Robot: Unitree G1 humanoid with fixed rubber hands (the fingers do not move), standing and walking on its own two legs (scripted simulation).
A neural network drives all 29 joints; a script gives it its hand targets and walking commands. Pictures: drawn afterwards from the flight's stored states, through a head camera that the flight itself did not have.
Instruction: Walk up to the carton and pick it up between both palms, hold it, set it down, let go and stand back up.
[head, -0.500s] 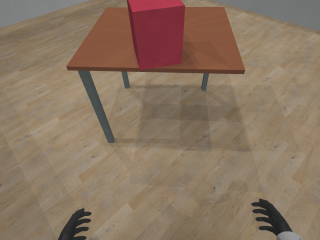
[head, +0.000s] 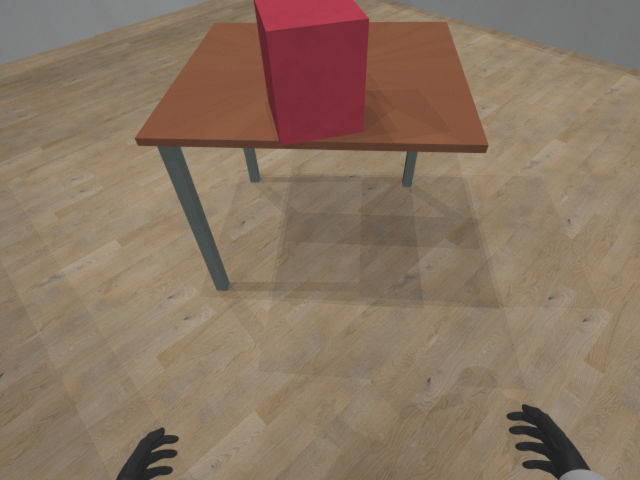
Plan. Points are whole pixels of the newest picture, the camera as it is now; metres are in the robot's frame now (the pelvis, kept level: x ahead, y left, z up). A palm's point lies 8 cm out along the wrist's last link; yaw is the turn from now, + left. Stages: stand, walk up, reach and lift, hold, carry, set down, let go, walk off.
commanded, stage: walk up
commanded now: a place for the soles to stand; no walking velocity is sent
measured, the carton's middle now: (310, 67) +0.94 +0.03 +0.07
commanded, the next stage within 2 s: none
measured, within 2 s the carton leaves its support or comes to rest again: neither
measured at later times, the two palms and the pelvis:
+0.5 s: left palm (89, 460) +0.18 +0.34 -0.09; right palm (563, 455) +0.16 -0.27 -0.08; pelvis +0.09 +0.03 +0.00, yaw +1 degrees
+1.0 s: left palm (81, 401) +0.26 +0.38 -0.09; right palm (517, 403) +0.22 -0.24 -0.07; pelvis +0.18 +0.07 +0.00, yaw +1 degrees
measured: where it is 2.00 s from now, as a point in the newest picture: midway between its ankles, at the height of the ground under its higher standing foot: (317, 421)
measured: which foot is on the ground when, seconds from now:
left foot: down 0.00-0.60, up 0.62-0.86, down 0.88-1.00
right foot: down 0.00-0.28, up 0.30-0.56, down 0.58-0.88, up 0.90-1.00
